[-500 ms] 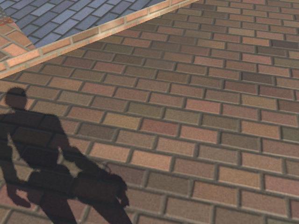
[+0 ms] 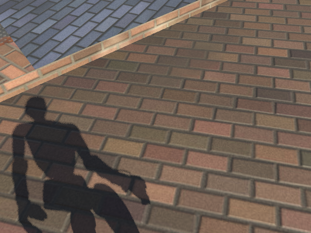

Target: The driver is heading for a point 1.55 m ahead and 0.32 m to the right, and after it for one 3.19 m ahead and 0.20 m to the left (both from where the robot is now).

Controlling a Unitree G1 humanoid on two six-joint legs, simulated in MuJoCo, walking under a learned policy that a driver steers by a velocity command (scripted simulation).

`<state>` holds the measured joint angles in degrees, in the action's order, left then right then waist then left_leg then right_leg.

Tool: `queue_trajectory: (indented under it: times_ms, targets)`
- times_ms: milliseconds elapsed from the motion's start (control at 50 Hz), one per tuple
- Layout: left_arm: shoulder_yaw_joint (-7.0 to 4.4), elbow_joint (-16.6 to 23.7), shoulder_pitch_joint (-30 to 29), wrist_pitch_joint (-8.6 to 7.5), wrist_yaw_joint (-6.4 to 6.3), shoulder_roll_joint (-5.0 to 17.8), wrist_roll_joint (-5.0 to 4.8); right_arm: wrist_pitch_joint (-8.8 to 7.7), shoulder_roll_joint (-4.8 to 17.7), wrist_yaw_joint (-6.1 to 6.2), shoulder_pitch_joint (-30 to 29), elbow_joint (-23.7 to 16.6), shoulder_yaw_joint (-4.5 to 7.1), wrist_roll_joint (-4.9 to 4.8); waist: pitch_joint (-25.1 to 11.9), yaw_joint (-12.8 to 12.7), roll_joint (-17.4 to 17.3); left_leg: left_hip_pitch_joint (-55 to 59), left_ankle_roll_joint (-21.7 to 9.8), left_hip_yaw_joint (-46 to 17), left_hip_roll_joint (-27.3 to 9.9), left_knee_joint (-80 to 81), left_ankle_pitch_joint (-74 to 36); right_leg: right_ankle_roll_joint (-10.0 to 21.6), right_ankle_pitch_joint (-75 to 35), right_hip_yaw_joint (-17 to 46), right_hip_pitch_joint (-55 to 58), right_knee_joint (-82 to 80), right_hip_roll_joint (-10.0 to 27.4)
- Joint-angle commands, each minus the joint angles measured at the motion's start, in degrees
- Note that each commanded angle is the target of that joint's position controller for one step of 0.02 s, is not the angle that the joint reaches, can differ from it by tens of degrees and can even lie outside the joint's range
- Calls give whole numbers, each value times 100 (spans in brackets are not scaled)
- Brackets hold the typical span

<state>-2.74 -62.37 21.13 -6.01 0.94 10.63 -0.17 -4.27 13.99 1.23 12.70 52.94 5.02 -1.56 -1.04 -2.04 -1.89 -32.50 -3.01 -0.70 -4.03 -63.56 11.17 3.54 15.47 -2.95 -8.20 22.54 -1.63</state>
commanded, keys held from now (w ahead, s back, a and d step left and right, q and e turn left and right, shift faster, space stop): w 0.54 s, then w+e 0.46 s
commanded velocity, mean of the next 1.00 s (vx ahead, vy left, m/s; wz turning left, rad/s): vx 0.48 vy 0.00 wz -0.15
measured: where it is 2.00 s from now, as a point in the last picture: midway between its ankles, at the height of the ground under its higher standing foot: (214, 135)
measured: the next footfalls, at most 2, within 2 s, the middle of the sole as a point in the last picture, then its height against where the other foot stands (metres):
left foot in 0.34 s outside the picture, level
right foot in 0.88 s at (203, 203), level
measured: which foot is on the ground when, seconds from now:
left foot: up 0.00-0.32, down 0.34-0.90, up 0.92-1.00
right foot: down 0.00-0.34, up 0.36-0.86, down 0.88-1.00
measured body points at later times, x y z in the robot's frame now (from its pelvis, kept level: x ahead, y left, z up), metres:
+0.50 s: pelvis +0.28 +0.05 -0.01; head +0.31 +0.05 +0.44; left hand +0.33 +0.32 -0.14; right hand +0.38 -0.21 -0.14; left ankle +0.33 +0.14 -0.74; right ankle +0.22 -0.09 -0.65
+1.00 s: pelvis +0.57 -0.04 -0.01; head +0.61 -0.05 +0.43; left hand +0.75 +0.20 -0.13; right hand +0.60 -0.32 -0.15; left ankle +0.48 +0.14 -0.64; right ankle +0.63 -0.12 -0.74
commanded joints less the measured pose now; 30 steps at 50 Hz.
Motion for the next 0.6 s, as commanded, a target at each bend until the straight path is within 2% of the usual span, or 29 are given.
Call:
queue_trajectory:
  times_ms: [20, 60, 140, 200, 240, 280, 300, 320, 340, 360, 380, 400, 420, 440, 460, 500, 560, 600]
  targets:
    - [-74, 186, 237, -50, -115, 812, 4, -5, 270, -23, -343, -350, 65, 58, 522, 32, 614, -1179, 165, -95, -293, 612, -650, 592, -1433, 1351, 502, -1416, 1358]
    - [-71, 181, 352, -7, -189, 875, 5, -3, 159, -53, -856, -557, 13, 60, 563, -56, 565, -1323, 264, -30, -258, 1268, -975, 583, -2074, 1125, 626, -1419, 1332]
    - [-61, 195, 564, 38, -236, 884, -22, -28, 45, -180, -1705, -821, -91, 25, 717, -256, 597, -816, 288, 177, -30, 2542, -1732, 485, -2006, 726, 511, -1590, 1212]
    - [-68, 105, 818, 74, -215, 861, -52, -67, 64, -304, -2165, -1000, -142, 5, 892, -338, 600, -766, 151, 234, 79, 2999, -1660, 568, -2201, 643, 876, -1446, 1370]
    - [-108, 84, 836, 118, -218, 943, -66, -114, 129, -383, -2359, -1122, -162, -11, 930, -277, 641, -725, -22, 246, 136, 3236, -1337, 577, -2712, 617, 1234, -1194, 1537]
    - [-167, 143, 662, 151, -222, 1117, -60, -143, 363, -411, -2055, -1116, -87, 6, 574, 47, 812, 29, -245, 393, 389, 3341, -883, 491, -4414, 554, 1466, -595, 1625]
    - [-194, 178, 570, 175, -221, 1193, -52, -149, 576, -401, -1503, -990, 8, 18, 154, 366, 962, 820, -386, 520, 595, 3321, -710, 434, -5482, 506, 1513, 41, 1586]
    - [-178, 233, 404, 205, -208, 1178, -36, -143, 835, -364, -416, -674, 142, -10, -422, 924, 969, 2231, -609, 526, 668, 3475, -893, 294, -5859, 351, 1109, 1196, 1363]
    - [-101, 387, 334, 190, -184, 1013, 44, -121, 1240, -288, 798, -395, 256, 72, -1313, 1306, 479, 4328, -987, -672, -378, 3230, -867, 141, -4129, 236, -362, 2982, 1052]
    - [159, 395, 1215, 57, -71, 106, 4, -114, 1552, -324, 1192, -221, 277, 115, -2411, 739, -1206, 6248, -2036, -3719, -1930, 3893, 426, -172, 1112, 452, -2537, 5110, -130]
    - [16, 347, 750, -128, -16, 700, -185, -81, 946, -309, 1180, -178, 126, 104, -2192, 1004, -861, 5992, -1859, -4227, -1759, 4565, 986, -47, 1684, 1195, -3161, 5727, -25]
    - [-80, 643, 22, -207, -21, 1019, -318, -103, 734, -291, 510, -255, 52, 74, -1064, 877, -758, 5075, -1540, -3187, -1538, 4715, 647, 18, 1259, 948, -3622, 5762, 302]
    - [-92, 750, -355, -230, -78, 1034, -279, -144, 572, -299, -51, -373, -7, 89, -554, 645, -93, 4012, -1356, -2443, -1325, 4886, -36, 22, 688, 808, -3391, 5430, 606]
    - [-141, 757, -465, -187, -136, 992, -167, -183, 422, -327, -341, -392, -52, 146, -235, 424, 141, 3189, -1226, -1910, -1107, 5040, -603, -14, 366, 740, -3062, 5059, 784]
    - [-151, 745, -294, -101, -147, 853, -105, -215, 293, -339, -438, -365, -97, 207, -205, 189, 16, 2699, -1160, -1564, -936, 5219, -771, -21, 159, 803, -2644, 4833, 948]
    - [-124, 782, -145, 46, -171, 578, -97, -237, 326, -328, -332, -222, -107, 167, -89, 26, -124, 2190, -1201, -1244, -862, 5514, -829, -92, 112, 748, -2395, 4439, 1040]
    - [-139, 1060, -742, 126, -190, 655, -59, -252, 611, -199, -51, -63, -64, 167, 268, 54, -105, 1982, -1221, -878, -869, 5814, -813, -274, -552, 669, -2951, 3611, 1142]
    - [-129, 1182, -1107, 131, -147, 663, -37, -238, 707, -130, 112, 1, -49, 182, 333, 157, -82, 2101, -1075, -532, -789, 5847, -953, -301, -1334, 638, -3127, 2902, 1114]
